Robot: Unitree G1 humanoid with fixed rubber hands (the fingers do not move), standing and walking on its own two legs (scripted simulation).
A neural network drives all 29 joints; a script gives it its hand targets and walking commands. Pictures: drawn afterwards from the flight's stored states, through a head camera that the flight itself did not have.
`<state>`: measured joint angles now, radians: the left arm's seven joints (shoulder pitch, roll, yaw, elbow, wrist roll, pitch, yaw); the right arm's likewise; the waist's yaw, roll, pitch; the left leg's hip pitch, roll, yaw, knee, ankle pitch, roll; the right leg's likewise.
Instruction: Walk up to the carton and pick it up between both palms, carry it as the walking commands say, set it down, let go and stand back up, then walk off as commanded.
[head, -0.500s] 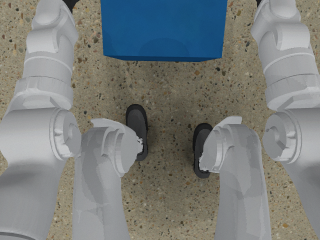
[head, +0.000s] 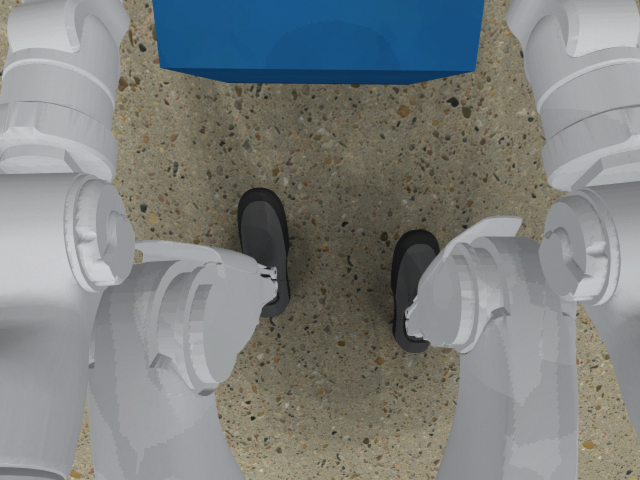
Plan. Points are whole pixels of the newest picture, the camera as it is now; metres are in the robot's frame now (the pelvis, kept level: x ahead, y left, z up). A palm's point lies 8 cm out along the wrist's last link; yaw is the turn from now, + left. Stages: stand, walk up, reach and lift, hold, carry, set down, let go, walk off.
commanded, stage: reach and lift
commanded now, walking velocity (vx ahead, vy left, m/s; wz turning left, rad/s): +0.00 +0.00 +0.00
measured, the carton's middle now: out of the picture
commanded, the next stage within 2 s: none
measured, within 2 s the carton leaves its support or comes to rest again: leaves its support in 1.50 s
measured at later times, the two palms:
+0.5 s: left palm out of the picture +0.55 +0.22 -0.19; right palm out of the picture +0.56 -0.14 -0.18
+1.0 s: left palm out of the picture +0.56 +0.20 -0.19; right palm out of the picture +0.56 -0.14 -0.18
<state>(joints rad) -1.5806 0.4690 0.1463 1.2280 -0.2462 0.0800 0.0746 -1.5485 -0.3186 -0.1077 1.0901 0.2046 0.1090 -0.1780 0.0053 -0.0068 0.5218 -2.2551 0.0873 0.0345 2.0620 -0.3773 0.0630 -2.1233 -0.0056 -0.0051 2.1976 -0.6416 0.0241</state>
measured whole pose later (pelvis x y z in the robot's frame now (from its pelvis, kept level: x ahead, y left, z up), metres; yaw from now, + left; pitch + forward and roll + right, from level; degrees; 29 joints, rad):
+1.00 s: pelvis +0.00 +0.00 +0.00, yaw -1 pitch +32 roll -2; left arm -1.60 0.45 0.07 1.23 -0.22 0.09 0.05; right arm -1.58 -0.29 -0.14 1.12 0.22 0.11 -0.13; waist 0.01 -0.01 0.52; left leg -2.25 0.08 0.03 2.08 -0.39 0.06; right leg -2.12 0.01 0.00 2.20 -0.64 0.02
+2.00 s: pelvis -0.01 +0.00 +0.00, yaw -2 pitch +26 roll -1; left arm -1.60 0.45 0.07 1.05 -0.13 0.34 0.07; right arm -1.54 -0.26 -0.22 0.91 0.18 0.31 -0.20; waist 0.02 -0.04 0.52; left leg -2.15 0.08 0.02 2.09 -0.40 0.06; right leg -2.03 0.05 0.01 2.20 -0.64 0.03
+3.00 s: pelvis -0.02 +0.01 +0.09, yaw -2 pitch +20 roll -2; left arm -1.42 0.33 0.20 0.78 0.03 0.48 0.06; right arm -1.34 -0.17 -0.36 0.65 0.04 0.43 -0.15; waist 0.03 -0.04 0.52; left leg -1.79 0.03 0.00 1.84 -0.41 0.05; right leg -1.68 0.08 0.03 1.92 -0.59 0.05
